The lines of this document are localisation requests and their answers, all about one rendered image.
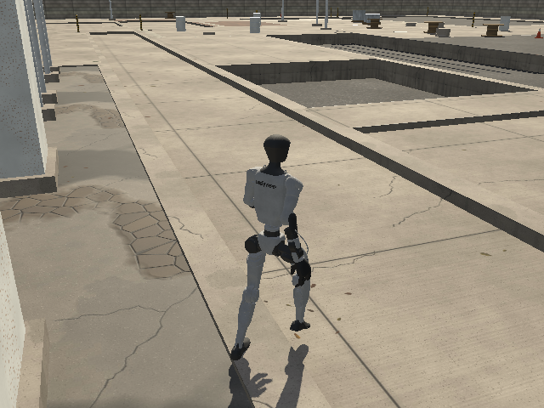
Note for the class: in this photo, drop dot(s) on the robot torso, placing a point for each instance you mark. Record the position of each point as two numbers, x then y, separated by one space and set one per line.
269 196

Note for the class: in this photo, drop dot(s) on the robot right upper arm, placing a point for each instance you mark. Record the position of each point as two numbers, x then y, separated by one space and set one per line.
293 188

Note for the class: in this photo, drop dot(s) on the robot right forearm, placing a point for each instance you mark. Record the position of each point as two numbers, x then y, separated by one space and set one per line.
293 240

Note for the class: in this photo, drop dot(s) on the robot head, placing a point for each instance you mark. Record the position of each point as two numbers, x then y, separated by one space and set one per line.
276 147

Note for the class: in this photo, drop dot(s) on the robot right hand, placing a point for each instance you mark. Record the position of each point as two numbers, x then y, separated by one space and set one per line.
303 271

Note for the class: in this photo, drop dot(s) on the robot left upper arm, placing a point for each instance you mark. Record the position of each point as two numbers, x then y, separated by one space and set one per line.
249 188

